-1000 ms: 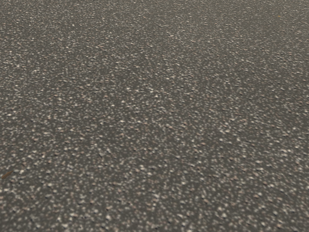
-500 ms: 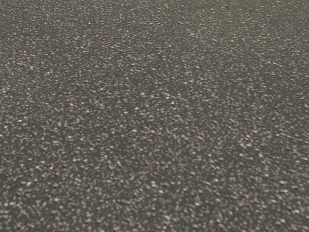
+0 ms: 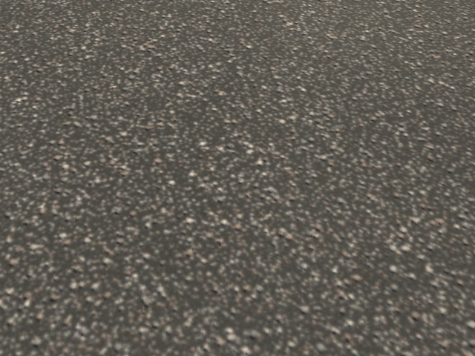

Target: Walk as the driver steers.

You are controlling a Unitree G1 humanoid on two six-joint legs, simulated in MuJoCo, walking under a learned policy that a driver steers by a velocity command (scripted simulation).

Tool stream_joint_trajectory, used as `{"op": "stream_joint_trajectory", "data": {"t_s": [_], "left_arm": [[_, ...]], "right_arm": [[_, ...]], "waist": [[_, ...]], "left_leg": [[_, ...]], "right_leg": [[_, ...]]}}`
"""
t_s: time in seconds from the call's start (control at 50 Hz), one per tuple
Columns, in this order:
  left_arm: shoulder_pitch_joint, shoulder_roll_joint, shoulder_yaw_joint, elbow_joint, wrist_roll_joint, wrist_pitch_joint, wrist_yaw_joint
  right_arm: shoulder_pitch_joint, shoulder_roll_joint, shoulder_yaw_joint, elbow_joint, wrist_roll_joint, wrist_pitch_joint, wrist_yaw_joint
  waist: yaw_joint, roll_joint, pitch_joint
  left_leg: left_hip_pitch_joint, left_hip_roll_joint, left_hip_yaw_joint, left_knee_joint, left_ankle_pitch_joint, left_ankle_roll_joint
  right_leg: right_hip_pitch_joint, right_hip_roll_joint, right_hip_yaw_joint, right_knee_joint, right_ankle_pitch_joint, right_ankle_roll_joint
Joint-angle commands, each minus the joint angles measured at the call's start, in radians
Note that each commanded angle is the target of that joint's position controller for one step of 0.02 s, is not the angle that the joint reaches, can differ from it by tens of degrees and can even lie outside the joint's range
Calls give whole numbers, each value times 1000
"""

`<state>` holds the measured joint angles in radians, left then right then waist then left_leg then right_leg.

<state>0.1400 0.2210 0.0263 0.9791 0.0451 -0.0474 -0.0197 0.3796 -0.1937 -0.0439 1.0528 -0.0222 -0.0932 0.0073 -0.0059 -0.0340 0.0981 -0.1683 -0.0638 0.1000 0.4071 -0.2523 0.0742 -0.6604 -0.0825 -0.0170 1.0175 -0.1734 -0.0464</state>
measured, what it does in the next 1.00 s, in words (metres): walks ahead: right foot, then left foot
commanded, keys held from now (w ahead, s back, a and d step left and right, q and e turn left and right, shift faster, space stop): no key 0.96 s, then w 0.04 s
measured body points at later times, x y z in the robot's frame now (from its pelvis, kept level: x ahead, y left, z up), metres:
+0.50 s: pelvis +0.16 -0.03 +0.00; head +0.18 -0.03 +0.45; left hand +0.19 +0.20 -0.16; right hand +0.18 -0.26 -0.16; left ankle +0.17 +0.10 -0.73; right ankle +0.22 -0.10 -0.74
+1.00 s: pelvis +0.19 +0.00 +0.00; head +0.19 +0.00 +0.45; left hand +0.18 +0.22 -0.16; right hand +0.18 -0.22 -0.16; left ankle +0.17 +0.10 -0.74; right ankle +0.22 -0.10 -0.74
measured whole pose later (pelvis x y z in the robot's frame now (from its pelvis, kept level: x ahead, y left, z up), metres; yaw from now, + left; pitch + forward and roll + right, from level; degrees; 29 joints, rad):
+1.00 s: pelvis +0.19 +0.00 +0.00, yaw -1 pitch -2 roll +0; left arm 0.29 0.14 0.00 1.17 0.01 -0.01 0.04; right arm 0.31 -0.13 0.01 1.15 -0.01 -0.01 -0.04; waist 0.01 0.00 0.02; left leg -0.12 -0.02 0.03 0.40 -0.25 0.03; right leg -0.20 0.02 -0.05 0.39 -0.16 -0.04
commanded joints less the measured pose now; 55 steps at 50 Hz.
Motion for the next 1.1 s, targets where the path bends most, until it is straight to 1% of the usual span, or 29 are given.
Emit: {"op": "stream_joint_trajectory", "data": {"t_s": [0.02, 0.06, 0.1, 0.12, 0.14, 0.16, 0.18, 0.2, 0.22, 0.24, 0.26, 0.28, 0.32, 0.36, 0.4, 0.46, 0.5, 0.52, 0.54, 0.56, 0.58, 0.62, 0.66, 0.74, 0.96, 1.0, 1.04, 1.06, 1.1], "left_arm": [[73, 9, -11, -20, -16, -13, -14], [16, 22, -11, -34, -15, -16, -5], [-3, 35, -7, -34, -7, -22, 2], [30, 49, 0, -20, -6, -26, 3], [112, 59, 8, 15, -1, -34, 7], [200, 101, 21, 44, 5, -47, 12], [291, 170, 37, 55, 15, -54, 18], [317, 176, 44, 56, -22, -38, 17], [245, 158, 40, 36, -56, -24, 16], [143, 119, 30, 16, -52, -14, 22], [89, 82, 20, 7, -40, -9, 28], [61, 61, 14, 5, -37, -8, 36], [53, 31, 3, 16, -26, -14, 41], [56, 43, 1, 26, -21, -25, 41], [73, 60, 2, 39, -19, -22, 44], [82, 74, 6, 51, -24, -1, 46], [61, 66, 5, 52, -37, 17, 49], [80, 53, 3, 61, -39, 24, 50], [101, 42, 4, 66, -38, 28, 49], [141, 17, 3, 71, -48, 36, 45], [147, 13, 0, 88, -42, 39, 45], [175, 7, 0, 110, -34, 34, 46], [174, 16, 0, 119, -31, 30, 46], [166, 0, -7, 139, -37, 31, 51], [192, -12, -16, 181, -38, 34, 59], [200, -5, -13, 184, -36, 38, 58], [196, 8, -2, 169, -29, 44, 53], [172, 1, -1, 153, -24, 45, 48], [122, -48, -9, 114, -7, 32, 34]], "right_arm": [[-73, -116, -17, -69, 14, -22, 8], [-17, -121, -15, -45, 29, -14, 6], [20, -119, -13, -20, 21, 1, -2], [21, -123, -14, -17, 14, 7, -6], [20, -127, -15, -12, 10, 14, -9], [68, -120, -12, -5, 7, 19, -11], [185, -58, 5, -6, 22, 23, -17], [268, -37, 3, 26, 43, 43, -27], [200, -79, -9, 21, 13, 61, -31], [110, -69, -10, -3, -3, 67, -26], [51, -62, -11, -14, -8, 72, -24], [36, -59, -11, -16, -12, 81, -22], [73, -26, -4, 17, -11, 101, -25], [62, -6, 3, 26, -5, 116, -32], [14, -8, 9, 22, 0, 126, -42], [-17, -16, 14, 31, 2, 133, -47], [-8, -5, 21, 48, -5, 127, -47], [-11, -13, 25, 49, -10, 119, -49], [-2, -38, 25, 46, -20, 108, -50], [-44, -61, 24, 48, -2, 100, -47], [-68, -34, 32, 46, 5, 90, -44], [-81, -35, 33, 47, 10, 77, -44], [-61, -31, 34, 54, 13, 74, -48], [-31, -20, 37, 68, 11, 78, -50], [-6, -9, 45, 88, 11, 77, -52], [15, -24, 39, 93, 7, 81, -52], [25, -62, 20, 82, 4, 91, -48], [53, -69, 15, 80, 4, 95, -47], [110, -94, -1, 91, 2, 93, -48]], "waist": [[55, 131, -80], [32, 108, -68], [22, 89, -46], [35, 93, -51], [66, 70, -74], [80, 13, -119], [60, -137, -241], [60, -208, -373], [43, -78, -311], [26, -58, -196], [9, -40, -125], [-12, -49, -101], [-41, -42, -129], [-54, -39, -150], [-37, -52, -159], [-22, -61, -150], [-41, -30, -108], [-35, 1, -79], [-20, 33, -52], [29, 136, 2], [33, 147, 8], [41, 121, -22], [30, 90, -37], [16, 50, -25], [12, 39, -27], [9, 51, -37], [1, 94, 11], [-16, 110, 59], [-42, 192, 112]], "left_leg": [[-146, 228, -97, -192, 606, 123], [-57, 252, -108, -173, 664, 106], [23, 261, -112, -109, 682, 88], [53, 254, -113, -51, 695, 73], [64, 224, -96, 62, 692, 53], [26, 168, -63, 220, 568, 23], [-130, 90, -10, 487, 96, -9], [-222, -17, -41, 755, -417, -27], [-264, 14, -131, 811, -401, -29], [-305, 39, -133, 803, -343, -33], [-301, 69, -138, 748, -279, -37], [-255, 88, -136, 688, -231, -46], [-123, 86, -117, 604, -180, -57], [-75, 84, -105, 480, -176, -63], [-57, 83, -100, 363, -159, -66], [-17, 79, -84, 247, -102, -63], [56, 77, -70, 95, -2, -50], [79, 110, -114, 16, 39, -44], [66, 177, -188, -50, 15, -32], [-95, 195, -239, -85, -85, -15], [-176, 200, -253, -131, -126, -23], [-177, 182, -227, -141, -67, -40], [-120, 170, -208, -124, -9, -40], [-76, 166, -200, -114, 18, -30], [-48, 162, -188, -107, 69, -24], [-52, 144, -188, -114, -105, -10], [-89, 151, -238, -129, -409, 36], [-89, 186, -298, -164, -513, 64], [-36, 326, -473, -268, -594, 137]], "right_leg": [[301, 27, -31, -277, 202, -3], [300, 43, -40, -342, 218, -18], [298, 59, -42, -397, 186, -40], [336, 70, -36, -440, 171, -49], [425, 91, -44, -509, 196, -57], [556, 47, -3, -540, 423, -67], [780, -198, 223, -480, 876, -151], [846, -345, 440, -524, 987, -289], [742, -305, 415, -579, 766, -284], [621, -266, 361, -637, 565, -262], [526, -223, 302, -690, 477, -229], [454, -189, 243, -724, 452, -201], [375, -144, 161, -732, 508, -176], [367, -125, 125, -735, 480, -168], [376, -121, 134, -748, 333, -161], [350, -115, 170, -781, 0, -142], [286, -97, 178, -781, -192, -99], [254, -82, 184, -784, -257, -60], [251, -51, 168, -747, -248, -29], [330, 23, 94, -738, -157, -13], [448, 28, 77, -698, -56, -6], [537, 14, 84, -675, 32, -11], [523, 2, 94, -682, 45, -15], [491, 2, 93, -700, 30, -5], [505, -6, 94, -692, 73, -1], [493, 26, 74, -667, -88, -8], [393, 77, 34, -584, -340, -31], [304, 93, 20, -532, -386, -33], [177, 109, -58, -349, -265, -25]]}}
